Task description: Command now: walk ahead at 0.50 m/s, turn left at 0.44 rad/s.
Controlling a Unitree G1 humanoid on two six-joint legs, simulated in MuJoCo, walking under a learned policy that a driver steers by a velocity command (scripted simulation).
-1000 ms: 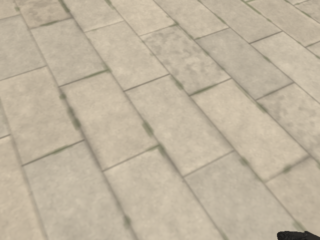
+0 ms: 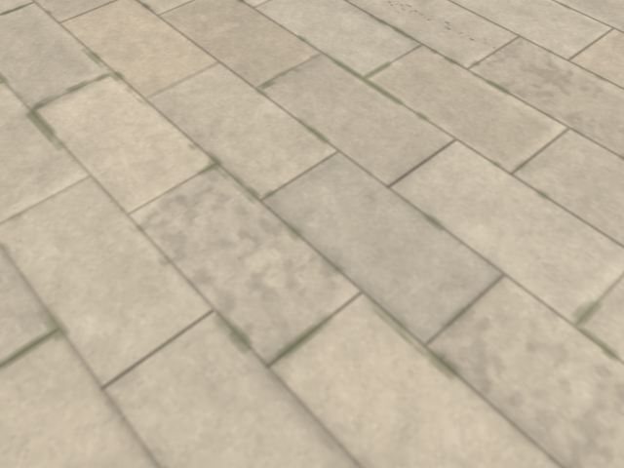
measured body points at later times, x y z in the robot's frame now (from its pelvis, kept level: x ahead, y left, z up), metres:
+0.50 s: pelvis +0.30 +0.00 +0.00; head +0.33 +0.01 +0.45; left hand +0.46 +0.30 -0.06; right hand +0.43 -0.27 -0.11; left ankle +0.15 +0.09 -0.71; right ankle +0.45 -0.08 -0.72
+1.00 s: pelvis +0.54 +0.13 +0.00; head +0.56 +0.16 +0.44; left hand +0.37 +0.38 -0.13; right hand +0.87 +0.07 -0.07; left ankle +0.58 +0.27 -0.72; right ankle +0.45 -0.08 -0.71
